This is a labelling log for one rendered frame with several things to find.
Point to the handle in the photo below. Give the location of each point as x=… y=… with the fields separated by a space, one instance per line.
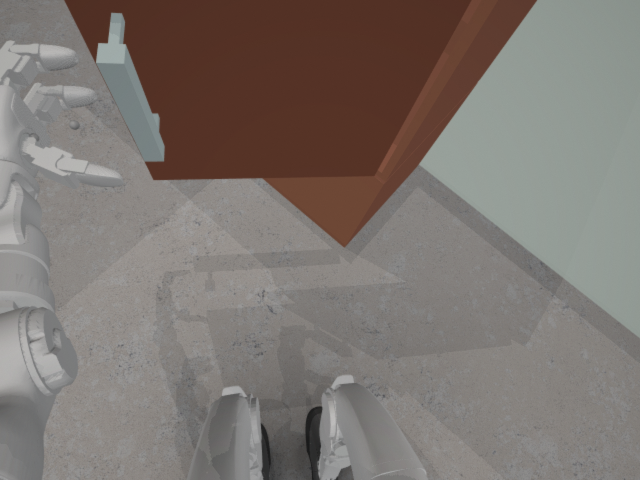
x=116 y=66

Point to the robot left upper arm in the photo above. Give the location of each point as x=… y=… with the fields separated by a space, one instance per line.
x=36 y=361

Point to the robot right shin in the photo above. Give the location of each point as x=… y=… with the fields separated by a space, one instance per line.
x=334 y=455

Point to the robot left hand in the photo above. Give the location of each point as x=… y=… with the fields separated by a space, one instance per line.
x=19 y=118

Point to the left robot forearm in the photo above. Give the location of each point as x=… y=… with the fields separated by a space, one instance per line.
x=24 y=249

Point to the cupboard door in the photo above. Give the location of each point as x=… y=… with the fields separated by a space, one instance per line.
x=276 y=88

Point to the robot shin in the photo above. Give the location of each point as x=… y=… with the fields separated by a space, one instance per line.
x=255 y=455
x=334 y=455

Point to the robot left shin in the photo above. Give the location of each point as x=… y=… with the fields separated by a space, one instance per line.
x=255 y=455

